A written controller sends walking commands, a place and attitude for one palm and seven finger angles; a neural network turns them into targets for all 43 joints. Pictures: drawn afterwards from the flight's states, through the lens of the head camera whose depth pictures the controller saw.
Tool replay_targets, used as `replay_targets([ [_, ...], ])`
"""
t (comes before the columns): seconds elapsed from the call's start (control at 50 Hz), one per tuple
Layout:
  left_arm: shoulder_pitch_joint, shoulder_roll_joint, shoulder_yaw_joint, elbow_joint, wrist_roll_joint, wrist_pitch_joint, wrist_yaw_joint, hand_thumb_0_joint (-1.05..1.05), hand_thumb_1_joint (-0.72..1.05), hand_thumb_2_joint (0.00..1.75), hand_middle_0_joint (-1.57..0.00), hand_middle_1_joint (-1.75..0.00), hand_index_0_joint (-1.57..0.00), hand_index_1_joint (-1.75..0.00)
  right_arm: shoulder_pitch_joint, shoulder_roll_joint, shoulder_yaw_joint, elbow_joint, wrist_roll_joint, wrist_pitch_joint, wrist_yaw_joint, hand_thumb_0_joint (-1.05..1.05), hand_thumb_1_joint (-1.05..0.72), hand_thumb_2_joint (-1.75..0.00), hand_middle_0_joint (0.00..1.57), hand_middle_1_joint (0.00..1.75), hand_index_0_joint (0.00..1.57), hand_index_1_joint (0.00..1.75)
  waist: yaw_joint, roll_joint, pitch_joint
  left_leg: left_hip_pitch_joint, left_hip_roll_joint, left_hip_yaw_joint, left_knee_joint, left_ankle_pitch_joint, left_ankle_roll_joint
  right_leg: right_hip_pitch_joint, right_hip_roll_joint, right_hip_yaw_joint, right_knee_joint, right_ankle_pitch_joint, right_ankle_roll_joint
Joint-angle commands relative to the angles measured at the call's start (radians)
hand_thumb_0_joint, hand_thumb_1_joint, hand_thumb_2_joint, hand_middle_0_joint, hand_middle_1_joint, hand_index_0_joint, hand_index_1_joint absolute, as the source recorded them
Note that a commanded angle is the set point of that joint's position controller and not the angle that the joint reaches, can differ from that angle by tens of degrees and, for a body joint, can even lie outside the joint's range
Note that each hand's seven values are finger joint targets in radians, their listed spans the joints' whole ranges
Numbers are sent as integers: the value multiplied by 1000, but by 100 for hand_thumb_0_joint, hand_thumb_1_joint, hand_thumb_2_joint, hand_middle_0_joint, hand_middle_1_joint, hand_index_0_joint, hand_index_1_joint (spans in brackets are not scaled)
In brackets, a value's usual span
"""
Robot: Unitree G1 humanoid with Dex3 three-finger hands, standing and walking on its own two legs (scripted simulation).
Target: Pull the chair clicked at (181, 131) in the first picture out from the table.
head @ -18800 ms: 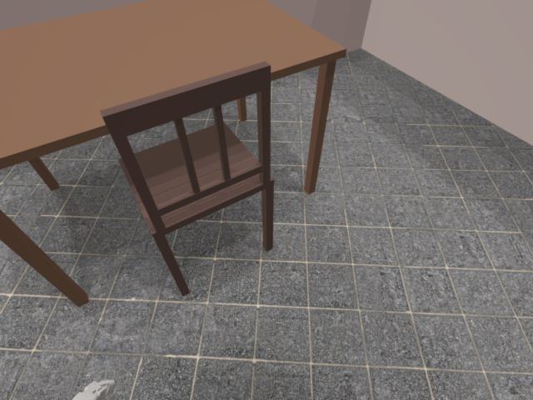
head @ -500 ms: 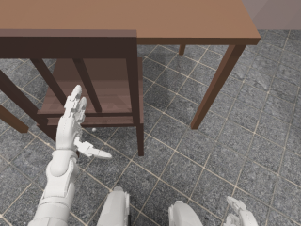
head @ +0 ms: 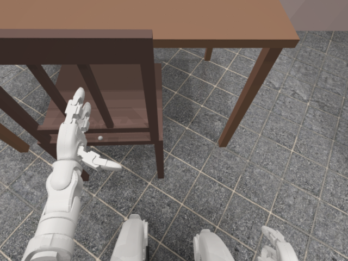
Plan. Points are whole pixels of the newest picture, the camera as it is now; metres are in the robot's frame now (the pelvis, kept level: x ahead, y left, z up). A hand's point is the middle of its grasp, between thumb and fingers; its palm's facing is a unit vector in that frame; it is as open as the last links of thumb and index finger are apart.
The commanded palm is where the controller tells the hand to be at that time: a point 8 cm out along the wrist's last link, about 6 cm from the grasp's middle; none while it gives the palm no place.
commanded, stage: push the fingers through the gap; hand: left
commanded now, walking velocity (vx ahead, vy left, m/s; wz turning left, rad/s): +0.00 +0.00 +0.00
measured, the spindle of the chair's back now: (59, 100) +0.50 +0.30 +0.01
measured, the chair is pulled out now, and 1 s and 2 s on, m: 0.00 0.00 0.00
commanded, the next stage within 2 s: hook a spindle and tug to test in 1.36 s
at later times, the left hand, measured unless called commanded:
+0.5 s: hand (101, 122) +0.42 +0.18 +0.03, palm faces +0.02 -1.00 -0.03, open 16.9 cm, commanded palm +0.40 +0.22 +0.03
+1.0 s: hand (101, 105) +0.47 +0.19 +0.04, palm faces +0.04 -1.00 -0.04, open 16.9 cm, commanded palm +0.44 +0.22 +0.03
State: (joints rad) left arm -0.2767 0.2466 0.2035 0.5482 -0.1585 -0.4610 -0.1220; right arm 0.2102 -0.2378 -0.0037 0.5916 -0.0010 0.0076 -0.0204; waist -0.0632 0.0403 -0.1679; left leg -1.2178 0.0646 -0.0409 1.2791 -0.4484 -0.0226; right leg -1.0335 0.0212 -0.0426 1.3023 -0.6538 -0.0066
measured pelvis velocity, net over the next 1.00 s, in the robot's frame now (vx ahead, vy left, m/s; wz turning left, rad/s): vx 0.00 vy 0.01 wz -0.02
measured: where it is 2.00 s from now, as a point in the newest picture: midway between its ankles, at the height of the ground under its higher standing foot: outside the picture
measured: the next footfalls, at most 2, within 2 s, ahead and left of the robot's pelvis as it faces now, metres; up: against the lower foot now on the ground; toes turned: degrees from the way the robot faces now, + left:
none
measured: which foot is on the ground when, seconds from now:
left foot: down 0.00-1.00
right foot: down 0.00-1.00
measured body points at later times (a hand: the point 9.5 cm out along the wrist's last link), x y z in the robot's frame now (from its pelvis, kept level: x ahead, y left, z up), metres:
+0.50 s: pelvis +0.00 +0.01 +0.00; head +0.12 +0.02 +0.43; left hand +0.41 +0.23 +0.03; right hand +0.09 -0.25 -0.12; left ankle +0.08 +0.13 -0.61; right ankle -0.02 -0.12 -0.61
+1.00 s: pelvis +0.00 +0.01 -0.01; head +0.13 +0.03 +0.42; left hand +0.46 +0.24 +0.04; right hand +0.05 -0.25 -0.13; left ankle +0.08 +0.13 -0.61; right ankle -0.02 -0.12 -0.61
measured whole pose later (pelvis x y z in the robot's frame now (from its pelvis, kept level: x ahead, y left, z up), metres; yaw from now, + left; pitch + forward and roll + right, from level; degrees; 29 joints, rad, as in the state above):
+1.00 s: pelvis +0.00 +0.01 -0.01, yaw -1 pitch +25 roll -4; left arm -0.67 0.36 0.33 0.93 -0.10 -0.48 -0.13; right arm 0.28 -0.24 0.00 0.64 -0.03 0.07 0.00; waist -0.12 0.05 -0.16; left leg -1.31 0.07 -0.04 1.31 -0.45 0.00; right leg -1.11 0.03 -0.04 1.31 -0.64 0.01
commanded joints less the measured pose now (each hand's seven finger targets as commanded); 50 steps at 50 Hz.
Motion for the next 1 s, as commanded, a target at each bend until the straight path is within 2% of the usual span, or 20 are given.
replay_targets([
  [0.0, -246, 173, 69, -167, -27, -45, -22, 0, -50, 30, -6, -8, -6, -8, 53, -150, -57, -103, 1, -31, -9, 0, -90, -90, 20, 30, 20, 30, -15, 14, -407, 441, -37, 13, -113, 210, 47, 62, 17, 20, -229, 365, -8],
  [0.06, -306, 176, 68, -161, -33, -42, -29, 0, -50, 30, -6, -8, -6, -8, 62, -149, -57, -93, 2, -29, -10, 0, -90, -90, 20, 30, 20, 30, -29, 0, -400, 433, -36, 13, -109, 216, 49, 66, 18, 21, -233, 380, -4],
  [0.14, -355, 212, 103, -122, -31, -57, -31, 0, -50, 30, -6, -8, -6, -8, 73, -150, -57, -78, 0, -31, -12, 0, -90, -90, 20, 30, 20, 30, -31, -2, -394, 412, -36, 13, -101, 205, 50, 57, 18, 26, -229, 367, -4],
  [0.2, -385, 229, 112, -108, -24, -68, -34, 0, -50, 30, -6, -8, -6, -8, 80, -153, -57, -72, -3, -33, -9, 0, -90, -90, 20, 30, 20, 30, -29, 40, -409, 431, -36, 11, -99, 215, 47, 40, 19, 23, -221, 362, -8],
  [0.26, -399, 195, 79, -118, -20, -71, -38, 0, -50, 30, -6, -8, -6, -8, 89, -152, -61, -70, -5, -32, -4, 0, -90, -90, 20, 30, 20, 30, -30, 69, -442, 491, -33, 3, -105, 248, 43, 21, 21, 13, -220, 370, -12],
  [0.3, -400, 200, 85, -94, -21, -61, -38, 0, -50, 30, -6, -8, -6, -8, 97, -159, -62, -66, -6, -28, -2, 0, -90, -90, 20, 30, 20, 30, -36, 52, -446, 495, -30, -3, -106, 253, 44, 11, 21, 8, -220, 367, -11],
  [0.34, -433, 186, 67, -53, -14, -51, -36, 0, -50, 30, -6, -8, -6, -8, 102, -160, -62, -60, -4, -22, -1, 0, -90, -90, 20, 30, 20, 30, -50, 34, -405, 478, -29, -9, -112, 222, 43, -14, 23, 1, -225, 331, -10],
  [0.38, -478, 203, 81, -33, -8, -49, -27, 0, -50, 30, -6, -8, -6, -8, 110, -162, -62, -52, -6, -22, -2, 0, -90, -90, 20, 30, 20, 30, -53, 51, -394, 473, -28, -13, -107, 207, 44, -37, 24, 0, -223, 306, -12],
  [0.46, -529, 227, 100, -31, 7, -66, 0, 0, -50, 30, -6, -8, -6, -8, 115, -164, -62, -52, -14, -15, 1, 0, -90, -90, 20, 30, 20, 30, -46, 54, -430, 501, -27, -23, -117, 210, 39, -43, 26, -6, -216, 288, -15],
  [0.52, -542, 205, 84, -51, 18, -80, 16, 0, -50, 30, -6, -8, -6, -8, 124, -159, -63, -55, -19, -9, 10, 0, -90, -90, 20, 30, 20, 30, -44, 106, -475, 561, -25, -27, -117, 260, 34, -60, 26, -12, -208, 309, -19],
  [0.66, -599, 249, 120, 99, 39, -61, 25, 0, -50, 30, -6, -8, -6, -8, 143, -168, -58, -45, -22, 18, 14, 0, -90, -90, 20, 30, 20, 30, -69, 15, -395, 449, -28, -22, -111, 172, 43, -60, 29, -8, -219, 265, -11],
  [0.7, -625, 248, 122, 105, 40, -69, 20, 0, -50, 30, -6, -8, -6, -8, 145, -168, -56, -47, -24, 21, 13, 0, -90, -90, 20, 30, 20, 30, -68, 36, -414, 460, -29, -21, -110, 175, 42, -68, 29, -7, -215, 261, -12],
  [0.72, -669, 266, 131, 98, 38, -76, 18, 0, -50, 30, -6, -8, -6, -8, 147, -168, -56, -43, -25, 22, 12, 0, -90, -90, 20, 30, 20, 30, -71, 50, -421, 462, -29, -20, -104, 180, 43, -67, 28, -4, -214, 266, -12],
  [0.74, -668, 287, 150, 101, 39, -83, 16, 0, -50, 30, -6, -8, -6, -8, 150, -168, -56, -43, -26, 24, 12, 0, -90, -90, 20, 30, 20, 30, -60, 64, -434, 470, -29, -18, -102, 187, 41, -62, 30, -1, -212, 269, -15],
  [0.76, -693, 273, 133, 78, 34, -91, 12, 0, -50, 30, -6, -8, -6, -8, 149, -165, -55, -44, -26, 23, 13, 0, -90, -90, 20, 30, 20, 30, -69, 74, -452, 484, -29, -18, -102, 197, 43, -58, 30, 1, -214, 278, -13],
  [0.78, -700, 284, 143, 69, 34, -99, 10, 0, -50, 30, -6, -8, -6, -8, 154, -168, -57, -43, -28, 21, 12, 0, -90, -90, 20, 30, 20, 30, -64, 95, -473, 510, -27, -24, -97, 224, 41, -69, 31, -2, -203, 291, -18],
  [0.84, -736, 274, 126, 119, 42, -98, -2, 0, -50, 30, -6, -8, -6, -8, 167, -167, -56, -27, -30, 28, 14, 0, -90, -90, 20, 30, 20, 30, -82, 92, -469, 502, -25, -24, -86, 233, 43, -79, 33, -3, -203, 300, -15],
  [0.86, -737, 283, 135, 158, 44, -91, -4, 0, -50, 30, -6, -8, -6, -8, 173, -170, -57, -22, -29, 31, 14, 0, -90, -90, 20, 30, 20, 30, -89, 55, -447, 472, -26, -22, -82, 208, 46, -75, 33, 0, -211, 289, -12],
  [0.88, -759, 294, 139, 171, 44, -91, -8, 0, -50, 30, -6, -8, -6, -8, 180, -172, -54, -17, -31, 31, 14, 0, -90, -90, 20, 30, 20, 30, -91, 71, -447, 464, -26, -23, -79, 209, 47, -79, 33, 1, -204, 290, -13],
  [0.98, -740, 303, 154, 181, 42, -82, -20, 0, -50, 30, -6, -8, -6, -8, 187, -176, -59, -28, -31, 45, 16, 0, -90, -90, 20, 30, 20, 30, -75, 90, -491, 497, -25, -23, -83, 252, 46, -69, 33, -3, -198, 316, -18],
])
